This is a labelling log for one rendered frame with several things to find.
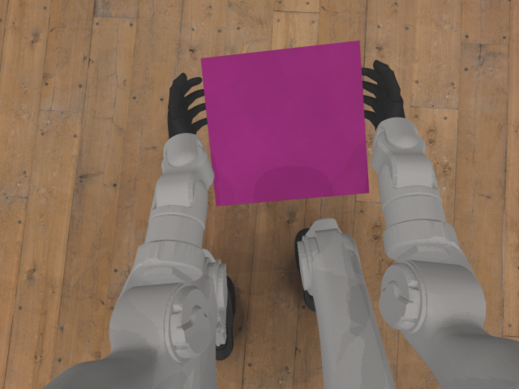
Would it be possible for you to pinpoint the carton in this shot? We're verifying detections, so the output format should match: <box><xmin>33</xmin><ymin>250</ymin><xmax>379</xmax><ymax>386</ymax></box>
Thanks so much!
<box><xmin>201</xmin><ymin>41</ymin><xmax>369</xmax><ymax>206</ymax></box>

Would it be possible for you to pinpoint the right robot forearm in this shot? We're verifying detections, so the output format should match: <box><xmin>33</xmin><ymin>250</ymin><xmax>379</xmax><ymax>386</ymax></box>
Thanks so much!
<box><xmin>371</xmin><ymin>118</ymin><xmax>486</xmax><ymax>320</ymax></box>

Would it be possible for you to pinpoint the robot right upper arm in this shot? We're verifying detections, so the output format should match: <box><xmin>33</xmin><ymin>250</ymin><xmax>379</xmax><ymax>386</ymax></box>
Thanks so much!
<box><xmin>379</xmin><ymin>259</ymin><xmax>519</xmax><ymax>389</ymax></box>

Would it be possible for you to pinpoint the left robot forearm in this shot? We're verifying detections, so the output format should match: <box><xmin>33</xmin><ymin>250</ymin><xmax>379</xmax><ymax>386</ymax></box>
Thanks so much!
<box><xmin>109</xmin><ymin>133</ymin><xmax>215</xmax><ymax>341</ymax></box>

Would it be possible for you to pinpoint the robot right hand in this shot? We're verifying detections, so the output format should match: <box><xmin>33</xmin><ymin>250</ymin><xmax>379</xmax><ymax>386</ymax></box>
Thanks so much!
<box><xmin>362</xmin><ymin>60</ymin><xmax>405</xmax><ymax>130</ymax></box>

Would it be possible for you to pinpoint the right robot thigh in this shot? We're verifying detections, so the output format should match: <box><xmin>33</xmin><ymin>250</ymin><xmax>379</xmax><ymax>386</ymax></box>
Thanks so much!
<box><xmin>297</xmin><ymin>229</ymin><xmax>396</xmax><ymax>389</ymax></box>

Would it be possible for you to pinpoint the robot left upper arm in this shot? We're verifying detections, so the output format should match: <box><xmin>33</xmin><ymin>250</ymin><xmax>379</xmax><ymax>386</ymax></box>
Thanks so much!
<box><xmin>42</xmin><ymin>282</ymin><xmax>211</xmax><ymax>389</ymax></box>

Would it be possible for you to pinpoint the robot left hand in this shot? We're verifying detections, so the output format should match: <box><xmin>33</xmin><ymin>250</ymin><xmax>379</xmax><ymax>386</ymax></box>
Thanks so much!
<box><xmin>168</xmin><ymin>73</ymin><xmax>208</xmax><ymax>139</ymax></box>

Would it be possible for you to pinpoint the right robot shin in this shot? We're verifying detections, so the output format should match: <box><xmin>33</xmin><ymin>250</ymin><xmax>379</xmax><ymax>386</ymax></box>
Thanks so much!
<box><xmin>306</xmin><ymin>218</ymin><xmax>361</xmax><ymax>296</ymax></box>

